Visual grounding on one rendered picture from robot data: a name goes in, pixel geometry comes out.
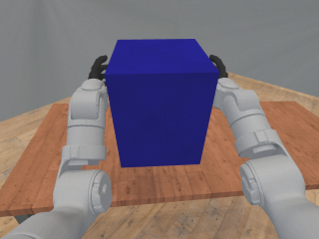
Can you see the left robot forearm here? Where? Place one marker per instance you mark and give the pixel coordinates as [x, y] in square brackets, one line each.
[86, 125]

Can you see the right robot forearm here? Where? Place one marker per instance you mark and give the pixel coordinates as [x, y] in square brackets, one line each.
[254, 137]

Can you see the robot right hand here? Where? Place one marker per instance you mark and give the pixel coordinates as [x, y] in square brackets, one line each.
[219, 66]

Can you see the robot left upper arm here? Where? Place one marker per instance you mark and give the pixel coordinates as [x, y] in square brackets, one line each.
[80, 196]

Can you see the robot left hand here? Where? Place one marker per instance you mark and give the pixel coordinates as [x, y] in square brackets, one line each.
[97, 68]

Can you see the carton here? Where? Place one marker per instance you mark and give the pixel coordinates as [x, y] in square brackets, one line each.
[161, 93]

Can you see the table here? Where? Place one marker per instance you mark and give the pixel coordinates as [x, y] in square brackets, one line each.
[29, 188]

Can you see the robot right upper arm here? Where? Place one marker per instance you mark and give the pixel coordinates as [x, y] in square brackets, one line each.
[274, 184]

